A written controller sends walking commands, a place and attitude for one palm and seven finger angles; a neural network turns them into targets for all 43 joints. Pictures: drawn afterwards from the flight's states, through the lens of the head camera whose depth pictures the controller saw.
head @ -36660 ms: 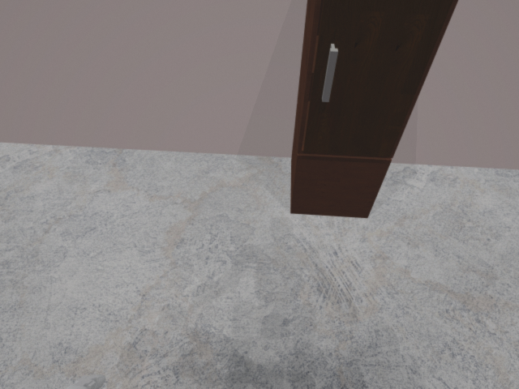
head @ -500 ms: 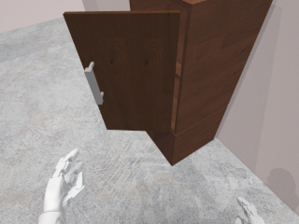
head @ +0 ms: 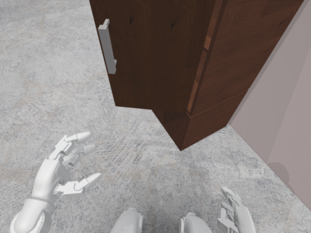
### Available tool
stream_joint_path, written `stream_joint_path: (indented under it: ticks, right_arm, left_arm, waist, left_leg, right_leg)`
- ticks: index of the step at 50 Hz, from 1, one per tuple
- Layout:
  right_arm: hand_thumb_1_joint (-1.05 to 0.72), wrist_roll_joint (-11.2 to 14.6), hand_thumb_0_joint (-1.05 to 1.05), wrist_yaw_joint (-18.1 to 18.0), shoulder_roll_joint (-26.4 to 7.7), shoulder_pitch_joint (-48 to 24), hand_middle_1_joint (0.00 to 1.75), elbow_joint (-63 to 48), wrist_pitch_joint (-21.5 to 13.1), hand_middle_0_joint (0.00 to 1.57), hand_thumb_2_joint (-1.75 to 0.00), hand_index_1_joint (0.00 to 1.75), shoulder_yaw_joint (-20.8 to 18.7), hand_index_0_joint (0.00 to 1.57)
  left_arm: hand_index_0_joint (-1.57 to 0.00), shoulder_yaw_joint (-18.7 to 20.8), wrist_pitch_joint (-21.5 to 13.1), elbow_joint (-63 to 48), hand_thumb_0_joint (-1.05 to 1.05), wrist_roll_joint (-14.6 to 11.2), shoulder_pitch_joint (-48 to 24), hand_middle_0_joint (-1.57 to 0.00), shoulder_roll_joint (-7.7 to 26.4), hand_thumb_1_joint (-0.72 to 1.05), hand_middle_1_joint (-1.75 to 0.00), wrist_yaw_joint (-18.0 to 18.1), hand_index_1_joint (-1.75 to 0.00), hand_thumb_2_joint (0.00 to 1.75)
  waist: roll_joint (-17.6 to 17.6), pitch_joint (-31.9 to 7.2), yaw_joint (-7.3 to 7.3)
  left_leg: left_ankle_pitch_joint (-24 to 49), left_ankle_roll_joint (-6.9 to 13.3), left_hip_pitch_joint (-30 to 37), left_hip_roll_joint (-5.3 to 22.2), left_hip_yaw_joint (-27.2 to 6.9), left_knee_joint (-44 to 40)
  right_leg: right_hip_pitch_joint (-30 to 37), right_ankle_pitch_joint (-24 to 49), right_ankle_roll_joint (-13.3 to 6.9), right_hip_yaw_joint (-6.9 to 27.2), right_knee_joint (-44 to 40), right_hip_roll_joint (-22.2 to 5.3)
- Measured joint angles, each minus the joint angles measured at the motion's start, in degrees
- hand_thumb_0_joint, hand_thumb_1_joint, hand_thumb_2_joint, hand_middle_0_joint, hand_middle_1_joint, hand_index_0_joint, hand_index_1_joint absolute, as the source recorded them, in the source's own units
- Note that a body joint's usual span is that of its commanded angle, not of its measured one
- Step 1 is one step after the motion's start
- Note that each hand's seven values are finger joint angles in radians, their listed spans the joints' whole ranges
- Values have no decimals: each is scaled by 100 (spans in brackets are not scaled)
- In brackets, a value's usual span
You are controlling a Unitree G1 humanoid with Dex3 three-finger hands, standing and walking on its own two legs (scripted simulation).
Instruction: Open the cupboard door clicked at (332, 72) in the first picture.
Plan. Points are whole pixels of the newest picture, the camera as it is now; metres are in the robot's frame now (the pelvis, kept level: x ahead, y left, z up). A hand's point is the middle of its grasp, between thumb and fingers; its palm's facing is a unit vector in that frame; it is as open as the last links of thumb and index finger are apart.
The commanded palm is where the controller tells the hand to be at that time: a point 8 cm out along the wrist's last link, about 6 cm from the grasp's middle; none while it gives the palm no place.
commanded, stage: raise the hand with hooked fingers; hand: left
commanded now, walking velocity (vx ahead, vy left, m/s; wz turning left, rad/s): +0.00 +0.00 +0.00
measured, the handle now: (109, 48) +0.64 +0.20 +0.09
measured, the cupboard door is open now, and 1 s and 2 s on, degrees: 54 54 54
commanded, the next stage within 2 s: move the hooked fingers beside the handle in 1.38 s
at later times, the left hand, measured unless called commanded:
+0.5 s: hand (55, 154) +0.27 +0.24 +0.08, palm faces -0.01 -1.00 -0.06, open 13.3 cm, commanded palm +0.25 +0.30 +0.09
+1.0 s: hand (48, 126) +0.32 +0.27 +0.11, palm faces -0.02 -1.00 -0.04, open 14.0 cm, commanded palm +0.29 +0.31 +0.11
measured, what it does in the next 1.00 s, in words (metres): stands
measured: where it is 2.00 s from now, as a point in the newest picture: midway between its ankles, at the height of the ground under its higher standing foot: outside the picture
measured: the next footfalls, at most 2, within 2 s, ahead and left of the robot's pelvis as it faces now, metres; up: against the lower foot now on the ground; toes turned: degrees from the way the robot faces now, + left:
none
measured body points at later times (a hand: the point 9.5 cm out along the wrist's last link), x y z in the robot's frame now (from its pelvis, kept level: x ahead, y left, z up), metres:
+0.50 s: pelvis +0.01 +0.01 +0.02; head +0.06 +0.03 +0.47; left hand +0.26 +0.30 +0.09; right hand +0.19 -0.23 -0.03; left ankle +0.03 +0.11 -0.65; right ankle +0.04 -0.11 -0.65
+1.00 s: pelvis +0.02 +0.00 +0.04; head +0.08 +0.00 +0.49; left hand +0.31 +0.32 +0.12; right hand +0.17 -0.26 -0.04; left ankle +0.03 +0.11 -0.65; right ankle +0.04 -0.11 -0.65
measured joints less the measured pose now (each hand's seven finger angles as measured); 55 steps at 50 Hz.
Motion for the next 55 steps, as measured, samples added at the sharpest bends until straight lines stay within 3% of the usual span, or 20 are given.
stream_joint_path:
  ticks: [3, 11, 17, 30, 47, 55]
  right_arm:
    - [-90, 5, 2, -25, -29, 227, 30, 29, -5, 21, -90, 30, -2, 20]
    - [-90, 27, 2, -76, -468, 465, 30, 47, -148, 21, -90, 30, -201, 20]
    - [-90, 58, 2, -118, -630, 324, 30, -44, -193, 21, -90, 30, -295, 20]
    - [-90, 64, 2, -91, -488, 82, 30, -170, -161, 21, -90, 30, -65, 20]
    - [-90, 97, 2, -167, -620, 310, 30, 51, -4, 21, -90, 30, -67, 20]
    - [-90, 103, 2, -128, -709, 414, 30, -6, 42, 21, -90, 30, -176, 20]
  left_arm:
    - [-25, 127, 124, 68, 0, -59, 20, -25, 46, 19, -75, 133, -76, 59]
    - [-26, 340, -185, 303, 0, -116, -84, -27, 148, 0, -87, 210, -87, 51]
    - [-27, 454, -107, 519, 0, -157, -284, -28, 258, -14, -96, 48, -97, 45]
    - [-29, 851, 140, 1132, -1, -292, -979, -30, 556, -42, -115, -402, -115, 33]
    - [-30, 1472, 302, 2352, -2, -495, -2018, -30, 1009, -50, -120, -1090, -120, 30]
    - [-30, 1467, 229, 2451, -2, -511, -1979, -30, 944, -50, -120, -1164, -120, 30]
  waist:
    - [12, 0, -113]
    - [-31, -8, -195]
    - [-94, 20, -187]
    - [-64, 64, -40]
    - [-12, 137, -79]
    - [-44, 126, -144]
  left_leg:
    - [94, 46, 138, -7, 90, -210]
    - [178, 133, 327, -63, 192, -442]
    - [191, 147, 510, -66, 194, -571]
    - [241, 96, 888, -37, 101, -881]
    - [370, 2, 1177, 23, 128, -1267]
    - [421, -27, 1243, 50, 182, -1392]
  right_leg:
    - [108, 114, 46, 87, -200, -4]
    - [278, 209, 131, 188, -420, -54]
    - [474, 237, 150, 190, -573, -51]
    - [898, 291, 110, 100, -936, -9]
    - [1113, 379, 17, 130, -1214, 58]
    - [1123, 416, -12, 184, -1272, 86]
